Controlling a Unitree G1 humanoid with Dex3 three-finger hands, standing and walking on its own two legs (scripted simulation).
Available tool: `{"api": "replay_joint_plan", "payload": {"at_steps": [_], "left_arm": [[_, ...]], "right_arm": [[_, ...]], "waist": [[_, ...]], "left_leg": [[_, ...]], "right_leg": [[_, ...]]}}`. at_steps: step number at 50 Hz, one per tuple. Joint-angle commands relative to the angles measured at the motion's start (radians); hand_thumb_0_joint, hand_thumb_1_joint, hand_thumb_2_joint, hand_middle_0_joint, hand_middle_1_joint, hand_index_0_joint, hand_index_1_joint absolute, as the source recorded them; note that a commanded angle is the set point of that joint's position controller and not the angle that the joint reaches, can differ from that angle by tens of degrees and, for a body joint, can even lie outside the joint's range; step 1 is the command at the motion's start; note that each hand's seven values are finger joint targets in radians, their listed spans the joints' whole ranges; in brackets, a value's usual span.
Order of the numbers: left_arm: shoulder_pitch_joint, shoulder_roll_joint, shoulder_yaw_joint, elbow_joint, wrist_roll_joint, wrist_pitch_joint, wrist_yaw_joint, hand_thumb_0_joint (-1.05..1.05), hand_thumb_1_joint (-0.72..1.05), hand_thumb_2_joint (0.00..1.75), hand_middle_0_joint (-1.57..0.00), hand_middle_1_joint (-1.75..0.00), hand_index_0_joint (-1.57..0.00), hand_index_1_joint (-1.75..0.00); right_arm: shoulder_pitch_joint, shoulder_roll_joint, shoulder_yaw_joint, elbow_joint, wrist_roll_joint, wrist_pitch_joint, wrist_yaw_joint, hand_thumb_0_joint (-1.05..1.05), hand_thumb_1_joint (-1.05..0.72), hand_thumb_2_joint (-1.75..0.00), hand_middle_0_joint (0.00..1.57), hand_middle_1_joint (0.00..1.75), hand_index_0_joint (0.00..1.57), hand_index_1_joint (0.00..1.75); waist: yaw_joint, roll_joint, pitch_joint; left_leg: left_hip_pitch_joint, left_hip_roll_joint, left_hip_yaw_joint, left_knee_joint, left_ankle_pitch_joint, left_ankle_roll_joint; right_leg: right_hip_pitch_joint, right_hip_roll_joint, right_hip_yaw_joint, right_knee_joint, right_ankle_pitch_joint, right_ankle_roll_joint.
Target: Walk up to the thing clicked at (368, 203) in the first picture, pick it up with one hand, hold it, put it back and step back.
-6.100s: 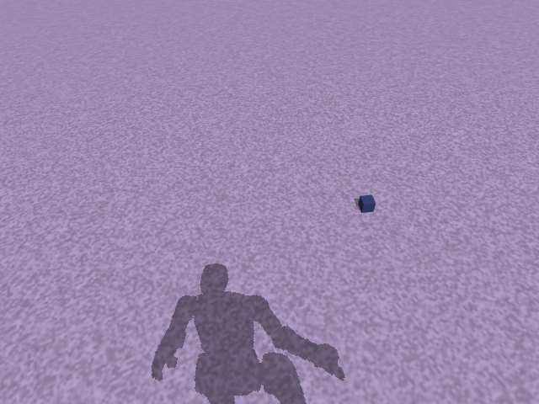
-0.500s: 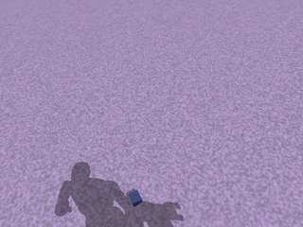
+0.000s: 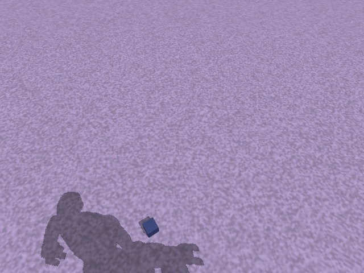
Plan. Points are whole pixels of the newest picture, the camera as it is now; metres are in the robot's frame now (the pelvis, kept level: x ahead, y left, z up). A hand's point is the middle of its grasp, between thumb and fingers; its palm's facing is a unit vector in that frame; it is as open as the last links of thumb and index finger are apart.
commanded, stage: walk up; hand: left
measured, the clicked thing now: (150, 227) +0.47 +0.18 -0.73
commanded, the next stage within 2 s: none
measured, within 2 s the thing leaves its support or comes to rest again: neither
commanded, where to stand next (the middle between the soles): +0.11 -0.02 m, yaw -1 degrees
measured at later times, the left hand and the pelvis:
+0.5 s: hand out of the picture +0.10 +0.27 -0.15, palm faces -0.03 -0.92 -0.40, open 7.4 cm; pelvis +0.00 +0.00 -0.01, yaw -3 degrees
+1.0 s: hand out of the picture +0.03 +0.32 -0.14, palm faces -0.02 -0.90 -0.43, open 7.4 cm; pelvis +0.06 +0.02 +0.00, yaw +0 degrees
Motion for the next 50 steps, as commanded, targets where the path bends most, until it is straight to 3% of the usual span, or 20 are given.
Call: {"api": "replay_joint_plan", "payload": {"at_steps": [1, 3, 4, 5, 9, 15, 17, 18, 20, 24, 29, 30, 31, 32, 35, 37, 44, 48, 49, 50], "left_arm": [[-0.013, 0.167, 0.051, -0.085, 0.008, -0.077, -0.001, 0.0, 0.9, 0.9, -0.2, -0.3, -0.2, -0.3], [0.199, 0.215, 0.08, -0.028, 0.011, -0.099, 0.014, 0.0, 0.9, 0.9, -0.2, -0.3, -0.2, -0.3], [0.212, 0.33, 0.1, -0.038, 0.012, -0.107, 0.022, 0.0, 0.9, 0.9, -0.2, -0.3, -0.2, -0.3], [0.188, 0.358, 0.099, -0.06, 0.006, -0.106, 0.017, 0.0, 0.9, 0.9, -0.2, -0.3, -0.2, -0.3], [0.118, 0.247, 0.066, -0.092, -0.018, -0.114, 0.026, 0.0, 0.9, 0.9, -0.2, -0.3, -0.2, -0.3], [0.0, 0.202, 0.023, -0.119, -0.036, -0.077, 0.041, 0.0, 0.9, 0.9, -0.2, -0.3, -0.2, -0.3], [0.002, 0.185, 0.018, -0.131, -0.046, -0.05, 0.046, 0.0, 0.9, 0.9, -0.2, -0.3, -0.2, -0.3], [0.024, 0.158, 0.013, -0.138, -0.054, -0.041, 0.046, 0.0, 0.9, 0.9, -0.2, -0.3, -0.2, -0.3], [0.088, 0.16, 0.022, -0.099, -0.058, -0.013, 0.055, 0.0, 0.9, 0.9, -0.2, -0.3, -0.2, -0.3], [0.111, 0.169, 0.039, -0.05, -0.042, -0.006, 0.042, 0.0, 0.9, 0.9, -0.2, -0.3, -0.2, -0.3], [0.217, 0.149, 0.061, 0.017, -0.01, -0.035, 0.024, 0.0, 0.9, 0.9, -0.2, -0.3, -0.2, -0.3], [0.189, 0.186, 0.074, 0.006, 0.005, -0.043, 0.029, 0.0, 0.9, 0.9, -0.2, -0.3, -0.2, -0.3], [0.363, 0.327, 0.127, -0.014, 0.025, -0.069, 0.018, 0.0, 0.9, 0.9, -0.2, -0.3, -0.2, -0.3], [0.278, 0.412, 0.141, -0.041, 0.027, -0.079, 0.026, 0.0, 0.9, 0.9, -0.2, -0.3, -0.2, -0.3], [0.07, 0.313, 0.118, -0.086, 0.01, -0.119, 0.034, 0.0, 0.9, 0.9, -0.2, -0.3, -0.2, -0.3], [0.094, 0.261, 0.11, -0.089, 0.006, -0.13, 0.021, 0.0, 0.9, 0.9, -0.2, -0.3, -0.2, -0.3], [0.14, 0.238, 0.083, -0.119, 0.001, -0.112, 0.011, 0.0, 0.9, 0.9, -0.2, -0.3, -0.2, -0.3], [0.178, 0.202, 0.046, -0.124, -0.016, -0.085, 0.012, 0.0, 0.9, 0.9, -0.2, -0.3, -0.2, -0.3], [0.248, 0.138, 0.027, -0.125, -0.024, -0.079, 0.01, 0.0, 0.9, 0.9, -0.2, -0.3, -0.2, -0.3], [0.269, 0.115, 0.021, -0.143, -0.032, -0.077, 0.013, 0.0, 0.9, 0.9, -0.2, -0.3, -0.2, -0.3]], "right_arm": [[0.029, -0.317, -0.083, -0.089, -0.002, -0.015, 0.004, 0.0, -0.9, -0.9, 0.2, 0.3, 0.2, 0.3], [-0.017, -0.22, -0.048, -0.123, 0.014, -0.011, 0.006, 0.0, -0.9, -0.9, 0.2, 0.3, 0.2, 0.3], [-0.075, -0.156, -0.027, -0.181, 0.03, -0.018, 0.009, 0.0, -0.9, -0.9, 0.2, 0.3, 0.2, 0.3], [-0.131, -0.222, -0.048, -0.181, 0.017, -0.017, -0.013, 0.0, -0.9, -0.9, 0.2, 0.3, 0.2, 0.3], [-0.012, -0.217, -0.049, -0.118, 0.027, -0.031, -0.001, 0.0, -0.9, -0.9, 0.2, 0.3, 0.2, 0.3], [0.008, -0.161, -0.037, -0.062, 0.046, -0.014, -0.007, 0.0, -0.9, -0.9, 0.2, 0.3, 0.2, 0.3], [0.013, -0.208, -0.048, -0.06, 0.039, -0.012, -0.021, 0.0, -0.9, -0.9, 0.2, 0.3, 0.2, 0.3], [0.011, -0.269, -0.061, -0.067, 0.031, -0.012, -0.026, 0.0, -0.9, -0.9, 0.2, 0.3, 0.2, 0.3], [-0.031, -0.325, -0.067, -0.084, 0.047, -0.012, -0.029, 0.0, -0.9, -0.9, 0.2, 0.3, 0.2, 0.3], [-0.13, -0.291, -0.06, -0.107, 0.029, -0.001, -0.04, 0.0, -0.9, -0.9, 0.2, 0.3, 0.2, 0.3], [-0.165, -0.265, -0.055, -0.114, 0.007, 0.033, -0.018, 0.0, -0.9, -0.9, 0.2, 0.3, 0.2, 0.3], [-0.133, -0.217, -0.043, -0.109, 0.013, 0.042, -0.017, 0.0, -0.9, -0.9, 0.2, 0.3, 0.2, 0.3], [-0.131, -0.206, -0.056, -0.169, 0.004, 0.032, 0.011, 0.0, -0.9, -0.9, 0.2, 0.3, 0.2, 0.3], [-0.288, -0.249, -0.069, -0.185, -0.005, 0.024, 0.003, 0.0, -0.9, -0.9, 0.2, 0.3, 0.2, 0.3], [-0.139, -0.244, -0.076, -0.105, 0.028, -0.013, 0.022, 0.0, -0.9, -0.9, 0.2, 0.3, 0.2, 0.3], [-0.059, -0.233, -0.073, -0.075, 0.027, -0.018, 0.04, 0.0, -0.9, -0.9, 0.2, 0.3, 0.2, 0.3], [-0.092, -0.199, -0.061, -0.099, 0.022, -0.021, 0.063, 0.0, -0.9, -0.9, 0.2, 0.3, 0.2, 0.3], [0.134, -0.234, -0.086, -0.026, 0.024, -0.039, 0.026, 0.0, -0.9, -0.9, 0.2, 0.3, 0.2, 0.3], [0.219, -0.296, -0.106, -0.024, 0.016, -0.048, 0.012, 0.0, -0.9, -0.9, 0.2, 0.3, 0.2, 0.3], [0.23, -0.396, -0.114, -0.054, 0.013, -0.059, 0.006, 0.0, -0.9, -0.9, 0.2, 0.3, 0.2, 0.3]], "waist": [[-0.017, 0.215, -0.09], [0.102, 0.063, -0.157], [0.115, -0.214, -0.123], [0.115, -0.089, -0.02], [0.031, -0.034, -0.004], [-0.007, -0.103, -0.09], [-0.02, -0.058, -0.093], [-0.012, 0.039, -0.131], [-0.003, 0.205, -0.235], [0.035, 0.19, -0.168], [0.065, 0.17, -0.179], [0.049, 0.058, -0.126], [0.14, -0.172, -0.149], [0.189, -0.187, 0.01], [0.041, 0.0, 0.085], [0.034, -0.052, 0.03], [0.061, -0.126, 0.02], [-0.038, 0.038, -0.119], [-0.064, 0.199, -0.197], [-0.055, 0.315, -0.184]], "left_leg": [[0.136, 0.196, -0.233, -0.195, 0.106, 0.212], [-0.132, 0.082, -0.08, 0.139, 0.213, 0.117], [-0.466, -0.089, 0.025, 0.353, -0.095, 0.038], [-0.471, -0.034, -0.125, 0.388, -0.231, 0.028], [-0.349, 0.005, -0.118, 0.297, -0.068, 0.024], [0.066, -0.046, 0.012, -0.042, 0.251, 0.02], [0.117, -0.024, -0.035, -0.132, 0.486, 0.044], [0.154, 0.107, -0.176, -0.15, 0.655, 0.087], [0.084, 0.353, -0.484, -0.258, 0.654, 0.293], [-0.059, 0.245, -0.291, -0.261, 0.264, 0.232], [-0.215, 0.156, -0.218, -0.187, -0.165, 0.139], [-0.321, 0.088, -0.172, -0.077, -0.23, 0.085], [-0.629, -0.104, -0.018, 0.237, -0.361, 0.031], [-0.695, -0.084, -0.16, 0.378, -0.182, 0.001], [-0.623, -0.042, -0.199, 0.377, 0.094, -0.005], [-0.464, -0.064, -0.145, 0.355, 0.137, -0.021], [-0.148, -0.008, -0.006, -0.002, 0.145, -0.015], [0.243, -0.078, 0.031, -0.175, 0.162, 0.027], [0.356, 0.055, -0.165, -0.247, 0.033, 0.076], [0.41, 0.323, -0.685, -0.36, 0.006, 0.205]], "right_leg": [[0.033, 0.011, -0.091, -0.356, 0.036, -0.034], [0.443, -0.044, 0.035, -0.53, 0.181, -0.072], [0.517, -0.302, 0.551, -0.604, 0.11, -0.187], [0.363, -0.441, 0.676, -0.61, 0.17, -0.317], [0.285, -0.297, 0.28, -0.532, 0.438, -0.242], [0.057, -0.191, 0.044, -0.302, 0.864, -0.142], [0.006, -0.127, 0.049, -0.208, 0.684, -0.088], [-0.038, -0.059, 0.04, -0.13, 0.532, -0.052], [0.058, 0.025, 0.012, 0.147, -0.081, -0.021], [0.013, -0.012, 0.039, 0.238, -0.055, -0.039], [0.251, -0.015, -0.085, -0.295, 0.082, -0.031], [0.254, -0.05, 0.046, -0.398, -0.021, -0.056], [0.418, -0.262, 0.54, -0.653, -0.671, -0.162], [0.204, -0.481, 0.834, -0.812, -0.86, -0.259], [0.246, -0.335, 0.428, -0.693, -0.272, -0.152], [0.236, -0.256, 0.251, -0.679, -0.124, -0.151], [0.163, -0.255, 0.033, -0.606, 0.176, -0.17], [0.1, -0.196, -0.057, -0.17, 0.561, -0.121], [-0.001, -0.129, -0.092, 0.102, 0.408, -0.069], [-0.254, 0.033, -0.035, 0.253, -0.017, -0.039]]}}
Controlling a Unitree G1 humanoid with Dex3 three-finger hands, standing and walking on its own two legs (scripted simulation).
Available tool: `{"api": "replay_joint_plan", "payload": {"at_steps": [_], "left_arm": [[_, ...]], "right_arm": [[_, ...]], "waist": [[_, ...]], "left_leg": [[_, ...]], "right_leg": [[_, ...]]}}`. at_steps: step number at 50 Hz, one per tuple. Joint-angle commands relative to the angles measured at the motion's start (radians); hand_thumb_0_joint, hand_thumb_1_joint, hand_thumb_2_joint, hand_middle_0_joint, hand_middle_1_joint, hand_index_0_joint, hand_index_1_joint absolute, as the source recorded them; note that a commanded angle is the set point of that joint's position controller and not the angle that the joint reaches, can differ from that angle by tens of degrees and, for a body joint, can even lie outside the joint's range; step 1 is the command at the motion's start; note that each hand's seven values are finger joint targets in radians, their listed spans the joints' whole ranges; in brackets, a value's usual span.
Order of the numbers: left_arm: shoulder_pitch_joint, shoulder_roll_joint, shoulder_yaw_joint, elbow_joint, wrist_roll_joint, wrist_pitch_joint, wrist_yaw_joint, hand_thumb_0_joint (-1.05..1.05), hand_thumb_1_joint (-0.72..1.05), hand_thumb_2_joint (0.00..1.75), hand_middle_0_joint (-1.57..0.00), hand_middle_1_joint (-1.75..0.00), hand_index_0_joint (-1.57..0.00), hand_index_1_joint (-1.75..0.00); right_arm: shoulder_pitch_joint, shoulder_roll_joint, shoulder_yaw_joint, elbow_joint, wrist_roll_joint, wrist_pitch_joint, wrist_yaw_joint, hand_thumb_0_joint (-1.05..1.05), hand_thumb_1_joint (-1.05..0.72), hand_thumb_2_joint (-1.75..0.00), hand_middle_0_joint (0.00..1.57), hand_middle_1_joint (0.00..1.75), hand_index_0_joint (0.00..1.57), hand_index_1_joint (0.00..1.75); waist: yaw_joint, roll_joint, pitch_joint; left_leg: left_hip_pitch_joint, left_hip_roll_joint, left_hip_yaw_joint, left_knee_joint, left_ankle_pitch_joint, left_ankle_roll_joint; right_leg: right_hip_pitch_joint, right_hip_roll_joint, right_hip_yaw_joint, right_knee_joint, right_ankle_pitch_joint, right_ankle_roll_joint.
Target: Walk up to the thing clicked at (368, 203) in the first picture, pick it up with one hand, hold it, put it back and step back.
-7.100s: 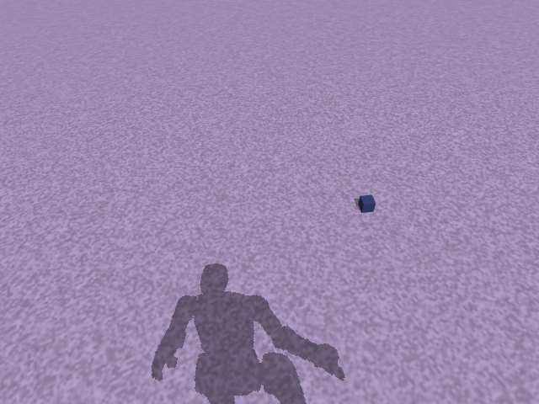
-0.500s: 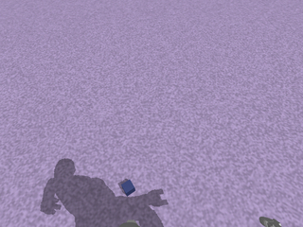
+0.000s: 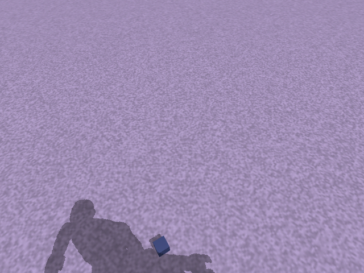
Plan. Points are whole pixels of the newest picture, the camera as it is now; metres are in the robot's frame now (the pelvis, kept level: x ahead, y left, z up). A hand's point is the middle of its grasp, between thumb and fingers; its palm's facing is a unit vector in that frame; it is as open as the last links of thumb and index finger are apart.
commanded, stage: walk up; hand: left
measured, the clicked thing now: (161, 246) +0.41 +0.16 -0.72
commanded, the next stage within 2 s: none
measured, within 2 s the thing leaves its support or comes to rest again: neither
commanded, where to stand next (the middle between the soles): +0.05 -0.03 m, yaw -1 degrees
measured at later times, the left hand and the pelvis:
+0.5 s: hand out of the picture +0.14 +0.24 -0.14, palm faces -0.06 -0.92 -0.39, open 7.4 cm; pelvis +0.03 -0.02 -0.01, yaw +0 degrees
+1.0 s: hand out of the picture +0.11 +0.22 -0.13, palm faces +0.00 -0.95 -0.33, open 7.4 cm; pelvis +0.03 -0.03 +0.02, yaw +1 degrees
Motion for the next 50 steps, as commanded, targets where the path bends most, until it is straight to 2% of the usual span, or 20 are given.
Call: {"api": "replay_joint_plan", "payload": {"at_steps": [1, 3, 6, 12, 15, 16, 17, 18, 19, 20, 23, 26, 27, 28, 29, 30, 32, 34, 42, 50], "left_arm": [[-0.034, 0.186, 0.024, -0.109, -0.017, -0.01, 0.03, 0.0, 0.9, 0.9, -0.2, -0.3, -0.2, -0.3], [-0.015, 0.194, 0.025, -0.088, -0.028, -0.004, 0.027, 0.0, 0.9, 0.9, -0.2, -0.3, -0.2, -0.3], [0.029, 0.165, 0.025, -0.05, -0.025, 0.007, 0.013, 0.0, 0.9, 0.9, -0.2, -0.3, -0.2, -0.3], [-0.083, 0.119, 0.026, -0.038, -0.023, 0.024, 0.015, 0.0, 0.9, 0.9, -0.2, -0.3, -0.2, -0.3], [-0.101, 0.129, 0.032, -0.035, -0.012, 0.02, 0.021, 0.0, 0.9, 0.9, -0.2, -0.3, -0.2, -0.3], [-0.122, 0.151, 0.039, -0.04, -0.005, 0.015, 0.023, 0.0, 0.9, 0.9, -0.2, -0.3, -0.2, -0.3], [-0.153, 0.197, 0.047, -0.056, 0.005, 0.008, 0.025, 0.0, 0.9, 0.9, -0.2, -0.3, -0.2, -0.3], [-0.219, 0.245, 0.052, -0.074, -0.008, 0.006, 0.023, 0.0, 0.9, 0.9, -0.2, -0.3, -0.2, -0.3], [-0.276, 0.248, 0.044, -0.086, -0.01, 0.004, 0.023, 0.0, 0.9, 0.9, -0.2, -0.3, -0.2, -0.3], [-0.277, 0.21, 0.033, -0.087, -0.008, 0.004, 0.024, 0.0, 0.9, 0.9, -0.2, -0.3, -0.2, -0.3], [-0.294, 0.186, 0.02, -0.073, 0.005, 0.004, 0.037, 0.0, 0.9, 0.9, -0.2, -0.3, -0.2, -0.3], [-0.323, 0.175, 0.007, -0.066, -0.009, 0.013, 0.035, 0.0, 0.9, 0.9, -0.2, -0.3, -0.2, -0.3], [-0.323, 0.138, -0.003, -0.069, -0.019, 0.016, 0.033, 0.0, 0.9, 0.9, -0.2, -0.3, -0.2, -0.3], [-0.301, 0.082, -0.021, -0.07, -0.031, 0.019, 0.031, 0.0, 0.9, 0.9, -0.2, -0.3, -0.2, -0.3], [-0.299, 0.103, -0.015, -0.041, -0.032, 0.025, 0.038, 0.0, 0.9, 0.9, -0.2, -0.3, -0.2, -0.3], [-0.303, 0.131, -0.007, -0.013, -0.02, 0.02, 0.039, 0.0, 0.9, 0.9, -0.2, -0.3, -0.2, -0.3], [-0.318, 0.128, -0.008, 0.011, -0.021, 0.002, 0.026, 0.0, 0.9, 0.9, -0.2, -0.3, -0.2, -0.3], [-0.349, 0.15, -0.01, 0.021, -0.022, -0.009, 0.021, 0.0, 0.9, 0.9, -0.2, -0.3, -0.2, -0.3], [-0.407, 0.119, -0.027, 0.112, -0.023, -0.007, 0.014, 0.0, 0.9, 0.9, -0.2, -0.3, -0.2, -0.3], [-0.406, 0.107, -0.022, 0.174, -0.021, -0.009, 0.011, 0.0, 0.9, 0.9, -0.2, -0.3, -0.2, -0.3]], "right_arm": [[0.164, -0.366, -0.091, -0.092, 0.022, -0.058, -0.035, 0.0, -0.9, -0.9, 0.2, 0.3, 0.2, 0.3], [0.057, -0.293, -0.057, -0.122, 0.024, -0.062, -0.045, 0.0, -0.9, -0.9, 0.2, 0.3, 0.2, 0.3], [-0.003, -0.236, -0.028, -0.129, 0.016, -0.068, -0.055, 0.0, -0.9, -0.9, 0.2, 0.3, 0.2, 0.3], [-0.074, -0.221, -0.001, -0.141, 0.014, -0.041, -0.066, 0.0, -0.9, -0.9, 0.2, 0.3, 0.2, 0.3], [-0.109, -0.218, 0.005, -0.144, 0.024, -0.015, -0.07, 0.0, -0.9, -0.9, 0.2, 0.3, 0.2, 0.3], [-0.096, -0.193, 0.014, -0.138, 0.032, -0.007, -0.07, 0.0, -0.9, -0.9, 0.2, 0.3, 0.2, 0.3], [-0.069, -0.161, 0.023, -0.135, 0.034, -0.005, -0.072, 0.0, -0.9, -0.9, 0.2, 0.3, 0.2, 0.3], [-0.079, -0.126, 0.029, -0.13, 0.04, 0.0, -0.079, 0.0, -0.9, -0.9, 0.2, 0.3, 0.2, 0.3], [-0.091, -0.159, 0.016, -0.099, 0.035, 0.007, -0.087, 0.0, -0.9, -0.9, 0.2, 0.3, 0.2, 0.3], [-0.085, -0.168, 0.013, -0.087, 0.036, 0.007, -0.085, 0.0, -0.9, -0.9, 0.2, 0.3, 0.2, 0.3], [-0.061, -0.143, 0.023, -0.056, 0.048, -0.004, -0.079, 0.0, -0.9, -0.9, 0.2, 0.3, 0.2, 0.3], [-0.01, -0.121, 0.026, -0.006, 0.023, -0.017, -0.072, 0.0, -0.9, -0.9, 0.2, 0.3, 0.2, 0.3], [-0.013, -0.135, 0.022, 0.005, 0.01, -0.025, -0.075, 0.0, -0.9, -0.9, 0.2, 0.3, 0.2, 0.3], [-0.068, -0.182, 0.016, -0.013, -0.011, -0.033, -0.077, 0.0, -0.9, -0.9, 0.2, 0.3, 0.2, 0.3], [-0.164, -0.254, 0.008, -0.027, 0.005, -0.034, -0.071, 0.0, -0.9, -0.9, 0.2, 0.3, 0.2, 0.3], [-0.214, -0.244, 0.009, -0.03, 0.01, -0.034, -0.066, 0.0, -0.9, -0.9, 0.2, 0.3, 0.2, 0.3], [-0.221, -0.174, 0.036, -0.011, 0.015, -0.032, -0.061, 0.0, -0.9, -0.9, 0.2, 0.3, 0.2, 0.3], [-0.174, -0.151, 0.049, 0.022, 0.024, -0.027, -0.06, 0.0, -0.9, -0.9, 0.2, 0.3, 0.2, 0.3], [-0.211, -0.139, 0.062, 0.105, 0.021, -0.02, -0.048, 0.0, -0.9, -0.9, 0.2, 0.3, 0.2, 0.3], [-0.225, -0.139, 0.063, 0.158, 0.015, -0.02, -0.045, 0.0, -0.9, -0.9, 0.2, 0.3, 0.2, 0.3]], "waist": [[-0.121, 0.153, -0.148], [-0.047, 0.058, -0.042], [-0.023, 0.148, -0.025], [-0.025, 0.2, -0.082], [-0.005, 0.163, -0.126], [-0.002, 0.117, -0.118], [-0.021, -0.014, -0.125], [-0.041, -0.154, -0.128], [-0.034, -0.193, -0.122], [-0.034, -0.16, -0.122], [-0.037, -0.201, -0.161], [-0.068, -0.17, -0.208], [-0.066, -0.111, -0.224], [-0.038, 0.05, -0.218], [-0.009, 0.126, -0.158], [-0.005, 0.111, -0.143], [-0.004, 0.06, -0.163], [-0.033, 0.054, -0.182], [-0.035, -0.001, -0.1], [-0.031, -0.01, -0.115]], "left_leg": [[0.354, 0.439, -0.787, -0.342, -0.22, 0.299], [0.216, 0.342, -0.494, -0.305, -0.136, 0.238], [0.042, 0.242, -0.238, -0.282, 0.028, 0.191], [-0.056, 0.248, -0.171, -0.146, 0.293, 0.201], [-0.054, 0.209, -0.155, -0.012, 0.264, 0.149], [-0.088, 0.184, -0.149, 0.029, 0.192, 0.106], [-0.135, 0.126, -0.108, 0.121, 0.076, 0.065], [-0.099, -0.001, -0.008, 0.269, -0.153, 0.021], [-0.017, -0.014, -0.019, 0.361, -0.363, 0.022], [-0.015, -0.017, -0.048, 0.398, -0.41, 0.026], [-0.05, -0.003, -0.021, 0.294, -0.337, 0.024], [0.099, -0.01, 0.013, -0.048, -0.129, 0.018], [0.18, 0.031, -0.069, -0.131, -0.041, 0.032], [0.237, 0.187, -0.308, -0.201, 0.064, 0.084], [0.115, 0.296, -0.4, -0.184, 0.1, 0.179], [0.031, 0.292, -0.359, -0.157, 0.107, 0.193], [0.03, 0.147, -0.172, -0.102, 0.079, 0.084], [0.048, 0.092, -0.123, -0.129, -0.043, 0.038], [0.102, 0.091, -0.124, -0.254, -0.121, 0.033], [0.169, 0.1, -0.117, -0.301, -0.068, 0.026]], "right_leg": [[-0.502, 0.087, 0.176, 0.536, -0.112, -0.074], [-0.471, 0.03, 0.206, 0.527, -0.009, -0.076], [-0.343, 0.019, 0.134, 0.373, 0.084, -0.052], [-0.175, 0.045, 0.03, 0.147, 0.164, -0.028], [-0.099, 0.077, 0.011, -0.038, 0.244, -0.045], [-0.075, 0.059, 0.052, -0.086, 0.284, -0.066], [-0.063, -0.06, 0.218, -0.16, 0.387, -0.106], [-0.172, -0.231, 0.42, -0.254, 0.425, -0.215], [-0.271, -0.287, 0.478, -0.252, 0.477, -0.294], [-0.266, -0.261, 0.433, -0.232, 0.543, -0.29], [-0.15, -0.165, 0.292, -0.148, 0.654, -0.236], [-0.146, -0.119, 0.227, -0.065, 0.59, -0.175], [-0.195, -0.107, 0.214, -0.014, 0.546, -0.134], [-0.314, -0.037, 0.161, 0.077, 0.416, -0.068], [-0.28, 0.042, 0.079, 0.045, 0.128, -0.039], [-0.172, 0.025, 0.09, 0.016, 0.096, -0.042], [-0.083, 0.0, 0.127, -0.115, 0.335, -0.066], [-0.063, -0.062, 0.182, -0.173, 0.388, -0.096], [-0.107, -0.048, 0.176, -0.347, 0.173, -0.059], [-0.099, -0.047, 0.163, -0.42, 0.16, -0.042]]}}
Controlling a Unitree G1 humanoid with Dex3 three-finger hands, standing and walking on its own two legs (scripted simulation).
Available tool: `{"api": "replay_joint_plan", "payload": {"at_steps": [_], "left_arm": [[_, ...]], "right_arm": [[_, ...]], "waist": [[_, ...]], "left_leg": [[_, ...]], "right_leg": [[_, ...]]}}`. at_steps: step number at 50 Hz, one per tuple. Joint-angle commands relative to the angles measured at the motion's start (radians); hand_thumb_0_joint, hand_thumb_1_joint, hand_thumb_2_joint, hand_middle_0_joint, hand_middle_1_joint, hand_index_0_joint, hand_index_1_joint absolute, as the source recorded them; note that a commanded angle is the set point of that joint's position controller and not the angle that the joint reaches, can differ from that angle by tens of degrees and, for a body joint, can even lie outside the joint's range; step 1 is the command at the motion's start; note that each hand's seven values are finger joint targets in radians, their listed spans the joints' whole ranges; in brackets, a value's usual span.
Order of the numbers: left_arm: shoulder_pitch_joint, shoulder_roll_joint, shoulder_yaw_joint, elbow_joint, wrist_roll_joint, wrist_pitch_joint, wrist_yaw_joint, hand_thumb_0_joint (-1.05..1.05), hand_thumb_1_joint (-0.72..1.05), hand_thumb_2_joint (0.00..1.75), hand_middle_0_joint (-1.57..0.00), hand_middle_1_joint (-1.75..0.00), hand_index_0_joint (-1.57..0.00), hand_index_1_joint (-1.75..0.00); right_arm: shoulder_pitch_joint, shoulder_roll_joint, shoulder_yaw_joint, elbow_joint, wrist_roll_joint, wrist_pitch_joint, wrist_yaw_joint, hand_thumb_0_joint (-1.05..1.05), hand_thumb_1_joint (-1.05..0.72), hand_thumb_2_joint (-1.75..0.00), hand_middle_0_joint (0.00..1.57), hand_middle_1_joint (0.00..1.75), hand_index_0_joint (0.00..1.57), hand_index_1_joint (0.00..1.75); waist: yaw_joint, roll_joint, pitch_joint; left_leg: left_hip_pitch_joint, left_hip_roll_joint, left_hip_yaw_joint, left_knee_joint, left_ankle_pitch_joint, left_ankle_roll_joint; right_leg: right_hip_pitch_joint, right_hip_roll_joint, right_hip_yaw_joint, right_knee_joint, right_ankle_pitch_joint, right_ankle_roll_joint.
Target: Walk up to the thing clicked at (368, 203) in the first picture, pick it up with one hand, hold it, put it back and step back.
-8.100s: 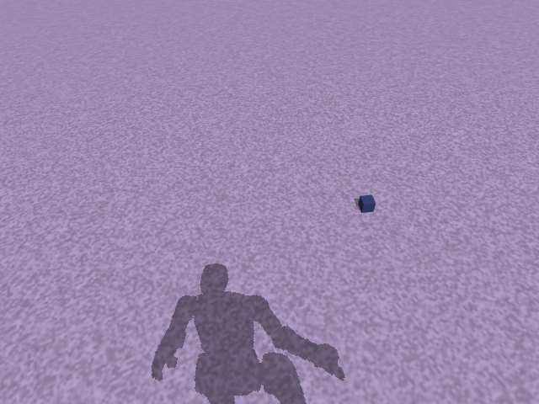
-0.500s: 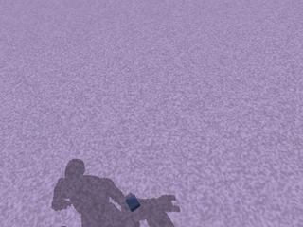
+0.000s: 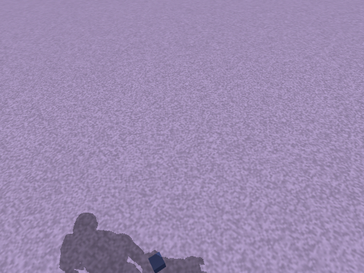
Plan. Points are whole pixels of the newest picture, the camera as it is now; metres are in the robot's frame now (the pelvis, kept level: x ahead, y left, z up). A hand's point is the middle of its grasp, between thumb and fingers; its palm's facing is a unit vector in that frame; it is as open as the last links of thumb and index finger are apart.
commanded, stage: walk up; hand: left
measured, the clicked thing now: (157, 262) +0.39 +0.19 -0.75
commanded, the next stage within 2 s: none
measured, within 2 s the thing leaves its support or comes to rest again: neither
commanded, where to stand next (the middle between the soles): +0.02 +0.00 m, yaw -2 degrees
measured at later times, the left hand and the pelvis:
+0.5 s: hand out of the picture +0.03 +0.28 -0.17, palm faces -0.09 -0.94 -0.32, open 7.4 cm; pelvis -0.06 +0.02 -0.01, yaw -1 degrees
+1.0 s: hand out of the picture +0.05 +0.28 -0.15, palm faces -0.01 -0.89 -0.45, open 7.4 cm; pelvis -0.01 +0.00 -0.02, yaw +0 degrees
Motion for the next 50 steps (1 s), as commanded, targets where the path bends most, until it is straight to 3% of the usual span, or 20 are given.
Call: {"api": "replay_joint_plan", "payload": {"at_steps": [1, 5, 10, 12, 14, 15, 19, 22, 27, 29, 32, 33, 34, 35, 39, 43, 45, 48, 49, 50], "left_arm": [[-0.075, 0.27, 0.078, -0.054, -0.01, -0.007, 0.023, 0.0, 0.9, 0.9, -0.2, -0.3, -0.2, -0.3], [-0.051, 0.28, 0.092, -0.1, -0.01, 0.015, 0.027, 0.0, 0.9, 0.9, -0.2, -0.3, -0.2, -0.3], [-0.193, 0.29, 0.093, -0.203, 0.015, 0.048, 0.029, 0.0, 0.9, 0.9, -0.2, -0.3, -0.2, -0.3], [-0.184, 0.25, 0.081, -0.217, 0.014, 0.061, 0.031, 0.0, 0.9, 0.9, -0.2, -0.3, -0.2, -0.3], [-0.086, 0.195, 0.076, -0.21, 0.008, 0.072, 0.034, 0.0, 0.9, 0.9, -0.2, -0.3, -0.2, -0.3], [-0.071, 0.222, 0.087, -0.203, 0.015, 0.08, 0.043, 0.0, 0.9, 0.9, -0.2, -0.3, -0.2, -0.3], [0.026, 0.262, 0.1, -0.182, 0.01, 0.07, 0.027, 0.0, 0.9, 0.9, -0.2, -0.3, -0.2, -0.3], [-0.022, 0.284, 0.109, -0.23, 0.035, 0.029, -0.013, 0.0, 0.9, 0.9, -0.2, -0.3, -0.2, -0.3], [-0.021, 0.275, 0.102, -0.242, 0.027, -0.029, -0.015, 0.0, 0.9, 0.9, -0.2, -0.3, -0.2, -0.3], [0.065, 0.253, 0.1, -0.224, 0.019, -0.044, -0.014, 0.0, 0.9, 0.9, -0.2, -0.3, -0.2, -0.3], [0.339, 0.262, 0.12, -0.147, 0.017, -0.064, 0.017, 0.0, 0.9, 0.9, -0.2, -0.3, -0.2, -0.3], [0.422, 0.329, 0.146, -0.147, 0.028, -0.068, 0.029, 0.0, 0.9, 0.9, -0.2, -0.3, -0.2, -0.3], [0.386, 0.422, 0.16, -0.19, 0.037, -0.079, 0.04, 0.0, 0.9, 0.9, -0.2, -0.3, -0.2, -0.3], [0.301, 0.46, 0.157, -0.226, 0.03, -0.078, 0.044, 0.0, 0.9, 0.9, -0.2, -0.3, -0.2, -0.3], [0.182, 0.349, 0.128, -0.271, 0.009, -0.096, 0.048, 0.0, 0.9, 0.9, -0.2, -0.3, -0.2, -0.3], [0.086, 0.277, 0.1, -0.304, 0.017, -0.083, 0.055, 0.0, 0.9, 0.9, -0.2, -0.3, -0.2, -0.3], [0.088, 0.292, 0.096, -0.306, 0.002, -0.055, 0.057, 0.0, 0.9, 0.9, -0.2, -0.3, -0.2, -0.3], [0.064, 0.293, 0.088, -0.323, -0.016, -0.004, 0.065, 0.0, 0.9, 0.9, -0.2, -0.3, -0.2, -0.3], [0.085, 0.275, 0.082, -0.321, -0.022, 0.008, 0.068, 0.0, 0.9, 0.9, -0.2, -0.3, -0.2, -0.3], [0.122, 0.244, 0.078, -0.321, -0.032, 0.014, 0.07, 0.0, 0.9, 0.9, -0.2, -0.3, -0.2, -0.3]], "right_arm": [[-0.06, -0.261, -0.059, -0.037, -0.001, -0.002, -0.018, 0.0, -0.9, -0.9, 0.2, 0.3, 0.2, 0.3], [-0.012, -0.228, -0.064, -0.066, 0.011, 0.016, -0.029, 0.0, -0.9, -0.9, 0.2, 0.3, 0.2, 0.3], [0.138, -0.221, -0.09, -0.072, 0.001, 0.045, -0.028, 0.0, -0.9, -0.9, 0.2, 0.3, 0.2, 0.3], [0.153, -0.227, -0.098, -0.084, -0.005, 0.036, -0.032, 0.0, -0.9, -0.9, 0.2, 0.3, 0.2, 0.3], [0.043, -0.34, -0.121, -0.135, -0.045, 0.01, -0.036, 0.0, -0.9, -0.9, 0.2, 0.3, 0.2, 0.3], [0.023, -0.397, -0.135, -0.16, -0.044, 0.001, -0.038, 0.0, -0.9, -0.9, 0.2, 0.3, 0.2, 0.3], [-0.025, -0.303, -0.121, -0.191, -0.038, -0.03, -0.058, 0.0, -0.9, -0.9, 0.2, 0.3, 0.2, 0.3], [0.135, -0.345, -0.157, -0.184, -0.05, -0.047, -0.027, 0.0, -0.9, -0.9, 0.2, 0.3, 0.2, 0.3], [0.189, -0.336, -0.162, -0.226, -0.053, -0.032, 0.006, 0.0, -0.9, -0.9, 0.2, 0.3, 0.2, 0.3], [0.153, -0.32, -0.155, -0.258, -0.051, -0.02, 0.019, 0.0, -0.9, -0.9, 0.2, 0.3, 0.2, 0.3], [0.071, -0.249, -0.133, -0.312, -0.042, 0.011, 0.033, 0.0, -0.9, -0.9, 0.2, 0.3, 0.2, 0.3], [0.089, -0.177, -0.109, -0.337, -0.037, 0.017, 0.035, 0.0, -0.9, -0.9, 0.2, 0.3, 0.2, 0.3], [0.057, -0.17, -0.105, -0.375, -0.033, 0.023, 0.036, 0.0, -0.9, -0.9, 0.2, 0.3, 0.2, 0.3], [0.035, -0.248, -0.127, -0.369, -0.035, 0.021, 0.026, 0.0, -0.9, -0.9, 0.2, 0.3, 0.2, 0.3], [0.221, -0.271, -0.145, -0.276, -0.024, 0.019, 0.047, 0.0, -0.9, -0.9, 0.2, 0.3, 0.2, 0.3], [0.225, -0.193, -0.118, -0.247, -0.007, 0.038, 0.029, 0.0, -0.9, -0.9, 0.2, 0.3, 0.2, 0.3], [0.188, -0.203, -0.111, -0.257, -0.001, 0.036, 0.016, 0.0, -0.9, -0.9, 0.2, 0.3, 0.2, 0.3], [0.205, -0.229, -0.115, -0.246, -0.005, 0.031, -0.007, 0.0, -0.9, -0.9, 0.2, 0.3, 0.2, 0.3], [0.191, -0.245, -0.121, -0.249, -0.011, 0.026, -0.013, 0.0, -0.9, -0.9, 0.2, 0.3, 0.2, 0.3], [0.183, -0.306, -0.137, -0.269, -0.017, 0.023, -0.018, 0.0, -0.9, -0.9, 0.2, 0.3, 0.2, 0.3]], "waist": [[-0.003, -0.044, 0.041], [-0.008, -0.085, -0.141], [-0.061, -0.213, -0.139], [-0.069, -0.111, -0.136], [-0.001, 0.143, -0.115], [-0.024, 0.177, -0.136], [0.028, 0.072, -0.122], [-0.076, 0.155, -0.116], [-0.104, 0.193, 0.031], [-0.073, 0.227, 0.022], [0.068, 0.07, -0.061], [0.1, -0.132, -0.073], [0.098, -0.184, -0.02], [0.08, -0.075, 0.074], [-0.024, -0.098, 0.108], [-0.039, -0.159, 0.121], [-0.017, -0.241, 0.082], [-0.044, -0.177, -0.005], [-0.039, -0.112, -0.019], [-0.04, 0.046, -0.079]], "left_leg": [[-0.101, 0.094, -0.094, -0.028, 0.159, 0.05], [-0.065, 0.035, -0.034, 0.15, 0.143, 0.045], [-0.013, -0.017, -0.003, 0.402, -0.242, 0.059], [-0.079, 0.058, -0.07, 0.137, -0.038, 0.075], [-0.06, 0.304, -0.431, -0.108, 0.205, 0.17], [-0.137, 0.381, -0.515, -0.125, 0.18, 0.248], [0.005, 0.259, -0.284, -0.046, 0.056, 0.195], [0.222, 0.276, -0.395, -0.153, -0.453, 0.229], [0.124, 0.265, -0.294, -0.181, -0.323, 0.246], [0.021, 0.227, -0.211, -0.153, -0.272, 0.233], [-0.235, 0.103, -0.031, 0.161, -0.247, 0.146], [-0.457, 0.021, 0.029, 0.407, -0.354, 0.098], [-0.651, -0.057, -0.042, 0.6, -0.346, 0.052], [-0.622, 0.024, -0.193, 0.62, -0.295, 0.046], [-0.462, 0.034, -0.176, 0.607, -0.09, 0.014], [-0.189, 0.017, -0.123, 0.42, -0.061, -0.007], [-0.186, -0.004, -0.026, 0.366, -0.028, -0.002], [-0.098, -0.041, 0.059, 0.192, 0.086, 0.026], [-0.059, -0.023, 0.034, 0.133, 0.326, 0.039], [-0.021, 0.1, -0.107, 0.113, 0.662, 0.095]], "right_leg": [[-0.008, -0.116, 0.149, -0.068, 0.114, -0.035], [0.056, -0.181, 0.176, -0.038, 0.264, -0.107], [-0.184, -0.314, 0.26, -0.025, 0.132, -0.197], [-0.116, -0.192, 0.159, 0.167, 0.098, -0.116], [-0.232, 0.073, 0.124, 0.478, -0.377, -0.027], [-0.196, 0.067, 0.218, 0.603, -0.457, -0.022], [-0.269, 0.041, 0.242, 0.658, -0.282, -0.017], [-0.395, 0.035, 0.157, 0.534, -0.344, 0.01], [-0.302, 0.013, 0.077, 0.312, -0.392, 0.011], [-0.147, 0.029, 0.017, 0.196, -0.363, 0.006], [0.304, 0.062, -0.048, -0.065, -0.115, -0.003], [0.458, -0.079, 0.219, -0.138, -0.311, -0.042], [0.37, -0.358, 0.675, -0.28, -0.635, -0.151], [0.214, -0.454, 0.756, -0.307, -0.731, -0.251], [0.081, -0.25, 0.3, -0.232, -0.347, -0.179], [-0.144, -0.192, 0.056, -0.082, 0.258, -0.152], [-0.071, -0.199, 0.056, 0.021, 0.469, -0.157], [-0.051, -0.159, 0.04, 0.248, 0.433, -0.12], [-0.069, -0.113, 0.034, 0.33, 0.314, -0.079], [-0.078, -0.028, 0.016, 0.477, 0.159, -0.032]]}}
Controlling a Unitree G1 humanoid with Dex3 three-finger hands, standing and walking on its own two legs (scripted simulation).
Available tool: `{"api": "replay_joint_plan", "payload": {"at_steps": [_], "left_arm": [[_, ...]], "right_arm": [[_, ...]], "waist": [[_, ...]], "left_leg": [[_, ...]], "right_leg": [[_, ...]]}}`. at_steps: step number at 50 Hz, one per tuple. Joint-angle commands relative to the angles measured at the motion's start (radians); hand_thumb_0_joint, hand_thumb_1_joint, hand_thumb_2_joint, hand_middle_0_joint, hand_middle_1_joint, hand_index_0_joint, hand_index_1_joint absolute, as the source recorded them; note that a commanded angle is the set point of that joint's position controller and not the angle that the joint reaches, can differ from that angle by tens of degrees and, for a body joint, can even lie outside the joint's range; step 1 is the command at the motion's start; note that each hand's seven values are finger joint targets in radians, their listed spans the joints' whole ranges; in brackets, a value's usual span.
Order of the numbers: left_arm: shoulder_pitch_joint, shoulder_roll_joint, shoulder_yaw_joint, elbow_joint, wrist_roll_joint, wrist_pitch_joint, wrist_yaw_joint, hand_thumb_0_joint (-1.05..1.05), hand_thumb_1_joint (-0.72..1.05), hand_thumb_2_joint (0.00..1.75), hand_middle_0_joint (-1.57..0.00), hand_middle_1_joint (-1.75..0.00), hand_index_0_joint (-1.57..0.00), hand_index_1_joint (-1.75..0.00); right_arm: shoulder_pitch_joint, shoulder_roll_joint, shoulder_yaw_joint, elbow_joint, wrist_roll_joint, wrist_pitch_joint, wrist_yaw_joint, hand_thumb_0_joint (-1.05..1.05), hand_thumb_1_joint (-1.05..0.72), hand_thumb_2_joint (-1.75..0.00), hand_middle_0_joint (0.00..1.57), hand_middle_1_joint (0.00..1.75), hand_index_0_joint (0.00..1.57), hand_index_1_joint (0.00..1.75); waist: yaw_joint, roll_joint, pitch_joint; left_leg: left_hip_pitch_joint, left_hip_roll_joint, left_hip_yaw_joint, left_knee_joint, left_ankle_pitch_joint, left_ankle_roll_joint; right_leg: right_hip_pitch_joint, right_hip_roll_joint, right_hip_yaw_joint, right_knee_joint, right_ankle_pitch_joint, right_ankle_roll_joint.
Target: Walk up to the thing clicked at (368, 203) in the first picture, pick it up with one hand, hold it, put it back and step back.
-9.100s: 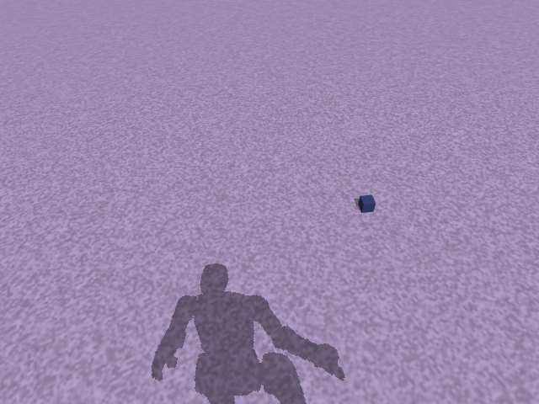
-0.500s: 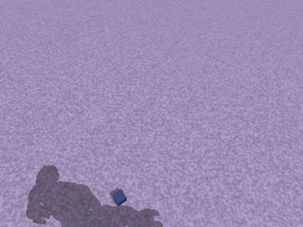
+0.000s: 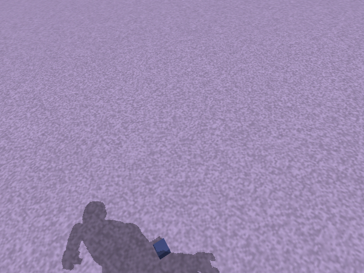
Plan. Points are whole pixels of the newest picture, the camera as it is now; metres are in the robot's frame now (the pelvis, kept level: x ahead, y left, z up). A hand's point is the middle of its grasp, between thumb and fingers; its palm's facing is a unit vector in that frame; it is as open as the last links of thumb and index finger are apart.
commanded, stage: walk up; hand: left
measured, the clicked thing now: (161, 248) +0.40 +0.20 -0.72
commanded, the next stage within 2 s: stand in 1.06 s
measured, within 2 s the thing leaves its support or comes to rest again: neither
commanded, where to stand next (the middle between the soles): +0.04 +0.00 m, yaw -2 degrees
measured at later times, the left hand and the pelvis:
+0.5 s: hand out of the picture -0.01 +0.24 -0.14, palm faces -0.01 -0.92 -0.38, open 7.4 cm; pelvis -0.03 -0.03 +0.01, yaw +0 degrees
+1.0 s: hand out of the picture +0.07 +0.28 -0.14, palm faces +0.01 -0.91 -0.40, open 7.4 cm; pelvis -0.01 +0.00 +0.00, yaw +0 degrees
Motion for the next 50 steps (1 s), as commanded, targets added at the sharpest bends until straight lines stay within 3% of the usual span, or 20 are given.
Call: {"api": "replay_joint_plan", "payload": {"at_steps": [1, 2, 3, 8, 13, 14, 15, 16, 18, 21, 25, 30, 32, 33, 34, 35, 36, 40, 45, 50], "left_arm": [[0.001, 0.16, 0.048, -0.092, -0.044, 0.02, 0.031, 0.0, 0.9, 0.9, -0.2, -0.3, -0.2, -0.3], [0.023, 0.18, 0.053, -0.082, -0.041, 0.036, 0.04, 0.0, 0.9, 0.9, -0.2, -0.3, -0.2, -0.3], [0.02, 0.192, 0.055, -0.062, -0.035, 0.043, 0.046, 0.0, 0.9, 0.9, -0.2, -0.3, -0.2, -0.3], [0.044, 0.186, 0.066, -0.014, -0.009, 0.036, 0.015, 0.0, 0.9, 0.9, -0.2, -0.3, -0.2, -0.3], [0.129, 0.179, 0.1, 0.024, 0.036, 0.022, -0.01, 0.0, 0.9, 0.9, -0.2, -0.3, -0.2, -0.3], [0.113, 0.21, 0.116, 0.006, 0.053, 0.016, -0.01, 0.0, 0.9, 0.9, -0.2, -0.3, -0.2, -0.3], [0.044, 0.311, 0.137, -0.046, 0.058, 0.014, -0.008, 0.0, 0.9, 0.9, -0.2, -0.3, -0.2, -0.3], [-0.058, 0.357, 0.137, -0.087, 0.058, 0.011, -0.012, 0.0, 0.9, 0.9, -0.2, -0.3, -0.2, -0.3], [-0.115, 0.214, 0.098, -0.085, 0.043, -0.008, -0.005, 0.0, 0.9, 0.9, -0.2, -0.3, -0.2, -0.3], [-0.001, 0.23, 0.105, -0.064, 0.049, -0.039, -0.014, 0.0, 0.9, 0.9, -0.2, -0.3, -0.2, -0.3], [0.199, 0.273, 0.119, -0.046, 0.031, -0.06, -0.023, 0.0, 0.9, 0.9, -0.2, -0.3, -0.2, -0.3], [0.187, 0.253, 0.094, -0.083, 0.017, -0.07, -0.028, 0.0, 0.9, 0.9, -0.2, -0.3, -0.2, -0.3], [0.086, 0.243, 0.081, -0.115, 0.01, -0.06, -0.033, 0.0, 0.9, 0.9, -0.2, -0.3, -0.2, -0.3], [0.058, 0.21, 0.067, -0.129, 0.003, -0.055, -0.029, 0.0, 0.9, 0.9, -0.2, -0.3, -0.2, -0.3], [0.068, 0.137, 0.045, -0.151, -0.002, -0.053, -0.027, 0.0, 0.9, 0.9, -0.2, -0.3, -0.2, -0.3], [0.075, 0.127, 0.042, -0.157, 0.002, -0.043, -0.019, 0.0, 0.9, 0.9, -0.2, -0.3, -0.2, -0.3], [0.06, 0.225, 0.064, -0.128, 0.004, -0.032, -0.007, 0.0, 0.9, 0.9, -0.2, -0.3, -0.2, -0.3], [0.149, 0.185, 0.056, -0.041, -0.016, -0.011, -0.015, 0.0, 0.9, 0.9, -0.2, -0.3, -0.2, -0.3], [0.092, 0.179, 0.062, -0.041, -0.035, 0.01, 0.017, 0.0, 0.9, 0.9, -0.2, -0.3, -0.2, -0.3], [0.089, 0.182, 0.072, -0.043, -0.012, 0.01, 0.022, 0.0, 0.9, 0.9, -0.2, -0.3, -0.2, -0.3]], "right_arm": [[0.039, -0.3, -0.08, -0.091, -0.017, -0.029, -0.035, 0.0, -0.9, -0.9, 0.2, 0.3, 0.2, 0.3], [0.032, -0.333, -0.088, -0.099, 0.004, -0.026, -0.035, 0.0, -0.9, -0.9, 0.2, 0.3, 0.2, 0.3], [-0.001, -0.313, -0.09, -0.102, 0.005, -0.02, -0.041, 0.0, -0.9, -0.9, 0.2, 0.3, 0.2, 0.3], [-0.122, -0.237, -0.067, -0.138, -0.023, -0.015, -0.052, 0.0, -0.9, -0.9, 0.2, 0.3, 0.2, 0.3], [-0.132, -0.253, -0.068, -0.136, -0.031, -0.005, -0.052, 0.0, -0.9, -0.9, 0.2, 0.3, 0.2, 0.3], [-0.096, -0.197, -0.05, -0.132, -0.023, -0.002, -0.054, 0.0, -0.9, -0.9, 0.2, 0.3, 0.2, 0.3], [-0.174, -0.141, -0.035, -0.158, -0.01, -0.014, -0.059, 0.0, -0.9, -0.9, 0.2, 0.3, 0.2, 0.3], [-0.211, -0.219, -0.061, -0.141, -0.015, -0.023, -0.075, 0.0, -0.9, -0.9, 0.2, 0.3, 0.2, 0.3], [-0.126, -0.178, -0.051, -0.086, 0.005, -0.035, -0.067, 0.0, -0.9, -0.9, 0.2, 0.3, 0.2, 0.3], [-0.091, -0.164, -0.034, -0.081, -0.004, -0.064, -0.041, 0.0, -0.9, -0.9, 0.2, 0.3, 0.2, 0.3], [-0.223, -0.191, -0.051, -0.157, -0.031, -0.066, 0.002, 0.0, -0.9, -0.9, 0.2, 0.3, 0.2, 0.3], [-0.158, -0.158, -0.051, -0.162, -0.018, -0.082, 0.019, 0.0, -0.9, -0.9, 0.2, 0.3, 0.2, 0.3], [-0.012, -0.144, -0.063, -0.12, -0.009, -0.093, 0.014, 0.0, -0.9, -0.9, 0.2, 0.3, 0.2, 0.3], [0.085, -0.182, -0.082, -0.083, -0.014, -0.098, -0.003, 0.0, -0.9, -0.9, 0.2, 0.3, 0.2, 0.3], [0.187, -0.258, -0.105, -0.073, -0.024, -0.103, -0.022, 0.0, -0.9, -0.9, 0.2, 0.3, 0.2, 0.3], [0.182, -0.332, -0.114, -0.102, -0.022, -0.106, -0.034, 0.0, -0.9, -0.9, 0.2, 0.3, 0.2, 0.3], [0.156, -0.336, -0.113, -0.104, 0.006, -0.102, -0.032, 0.0, -0.9, -0.9, 0.2, 0.3, 0.2, 0.3], [-0.067, -0.208, -0.038, -0.141, 0.01, -0.106, -0.048, 0.0, -0.9, -0.9, 0.2, 0.3, 0.2, 0.3], [-0.133, -0.222, -0.043, -0.166, -0.011, -0.032, -0.046, 0.0, -0.9, -0.9, 0.2, 0.3, 0.2, 0.3], [-0.177, -0.223, -0.057, -0.197, 0.0, 0.016, -0.041, 0.0, -0.9, -0.9, 0.2, 0.3, 0.2, 0.3]], "waist": [[-0.03, 0.093, -0.205], [-0.039, 0.149, -0.284], [-0.03, 0.102, -0.287], [-0.004, 0.116, -0.215], [0.028, 0.083, -0.185], [0.022, -0.049, -0.136], [0.061, -0.298, -0.053], [0.054, -0.243, 0.005], [-0.01, -0.07, 0.002], [0.031, -0.205, -0.128], [0.119, -0.157, -0.031], [0.062, -0.182, -0.061], [-0.032, -0.163, -0.113], [-0.082, -0.106, -0.173], [-0.128, 0.052, -0.257], [-0.11, 0.117, -0.238], [-0.097, -0.012, -0.179], [0.018, 0.016, -0.02], [-0.001, 0.182, -0.042], [0.017, 0.109, -0.162]], "left_leg": [[0.257, 0.262, -0.309, -0.193, 0.766, 0.19], [0.257, 0.357, -0.428, -0.207, 0.747, 0.295], [0.213, 0.349, -0.427, -0.214, 0.563, 0.304], [0.111, 0.221, -0.237, -0.225, -0.116, 0.218], [-0.099, 0.205, -0.217, -0.15, -0.273, 0.151], [-0.195, 0.121, -0.143, -0.016, -0.341, 0.09], [-0.285, -0.078, -0.003, 0.197, -0.419, 0.027], [-0.135, -0.049, -0.085, 0.348, -0.426, 0.011], [-0.149, -0.074, -0.094, 0.385, -0.322, 0.019], [-0.125, -0.04, 0.031, 0.199, -0.281, 0.01], [-0.327, -0.006, 0.01, 0.117, -0.34, 0.024], [-0.128, -0.008, 0.059, -0.036, -0.271, 0.04], [0.19, -0.058, 0.129, -0.228, -0.072, 0.049], [0.433, -0.05, 0.091, -0.248, -0.019, 0.075], [0.654, 0.148, -0.2, -0.281, -0.014, 0.14], [0.585, 0.389, -0.517, -0.34, 0.014, 0.248], [0.424, 0.423, -0.512, -0.331, 0.046, 0.313], [0.13, 0.252, -0.121, -0.297, 0.281, 0.196], [0.054, 0.238, -0.042, -0.21, 0.662, 0.248], [0.124, 0.188, -0.045, -0.04, 0.376, 0.183]], "right_leg": [[-0.191, 0.111, 0.054, 0.383, 0.063, -0.04], [-0.179, 0.123, 0.124, 0.541, -0.267, -0.051], [-0.19, 0.115, 0.186, 0.63, -0.254, -0.057], [-0.209, 0.064, 0.119, 0.392, -0.135, -0.055], [0.054, 0.066, 0.047, -0.09, -0.018, -0.071], [0.058, 0.002, 0.204, -0.228, -0.13, -0.104], [-0.127, -0.254, 0.615, -0.393, -0.278, -0.222], [-0.344, -0.365, 0.704, -0.425, -0.216, -0.319], [-0.182, -0.199, 0.386, -0.261, 0.278, -0.238], [0.072, -0.168, 0.325, -0.262, 0.217, -0.214], [0.288, -0.257, 0.486, -0.341, 0.001, -0.249], [0.235, -0.22, 0.306, -0.281, 0.434, -0.231], [0.048, -0.127, 0.129, -0.133, 0.545, -0.178], [-0.115, -0.07, 0.053, 0.03, 0.576, -0.134], [-0.346, 0.019, 0.011, 0.284, 0.355, -0.074], [-0.462, 0.089, 0.058, 0.36, -0.136, -0.053], [-0.396, 0.041, 0.148, 0.444, -0.2, -0.066], [-0.242, -0.003, 0.165, 0.313, -0.031, -0.049], [-0.181, 0.062, 0.065, 0.336, -0.02, -0.018], [-0.106, 0.058, 0.01, 0.03, 0.119, -0.032]]}}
